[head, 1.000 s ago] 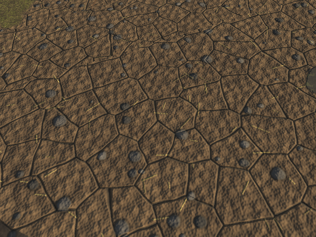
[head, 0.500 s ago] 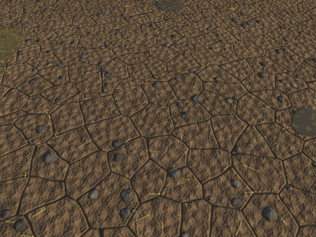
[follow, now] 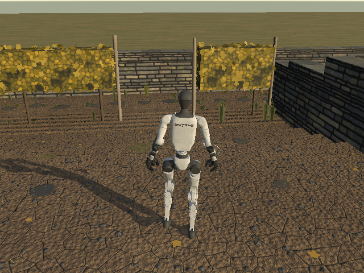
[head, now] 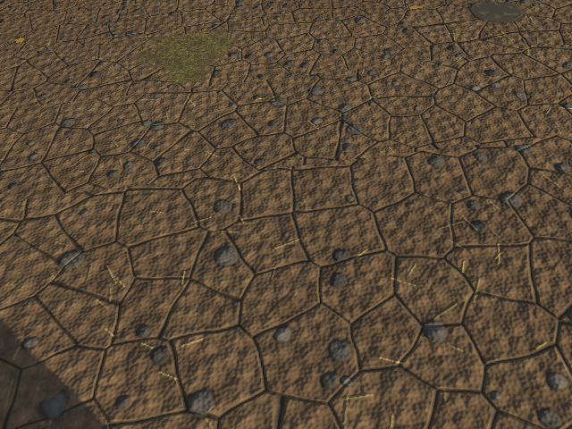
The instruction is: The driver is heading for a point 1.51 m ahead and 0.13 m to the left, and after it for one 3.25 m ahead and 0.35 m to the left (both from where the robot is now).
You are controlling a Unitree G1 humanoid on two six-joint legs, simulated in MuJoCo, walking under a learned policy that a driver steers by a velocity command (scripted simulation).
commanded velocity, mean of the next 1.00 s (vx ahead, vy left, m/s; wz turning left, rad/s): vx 0.45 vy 0.00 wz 0.36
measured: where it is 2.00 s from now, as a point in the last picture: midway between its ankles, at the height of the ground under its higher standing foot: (214, 266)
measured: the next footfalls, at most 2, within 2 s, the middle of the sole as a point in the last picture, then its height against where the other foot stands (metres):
left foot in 0.30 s outside the picture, level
right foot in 0.84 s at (260, 399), level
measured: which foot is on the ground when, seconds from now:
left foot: up 0.00-0.28, down 0.30-0.86, up 0.88-1.00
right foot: down 0.00-0.30, up 0.32-0.82, down 0.84-1.00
